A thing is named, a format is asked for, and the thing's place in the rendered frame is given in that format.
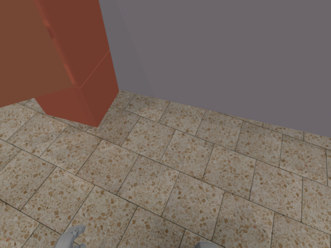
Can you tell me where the cupboard door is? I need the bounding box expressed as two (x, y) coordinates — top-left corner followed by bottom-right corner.
(0, 0), (73, 108)

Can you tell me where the left robot hand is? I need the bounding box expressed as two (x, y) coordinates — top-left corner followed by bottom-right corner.
(54, 225), (86, 248)

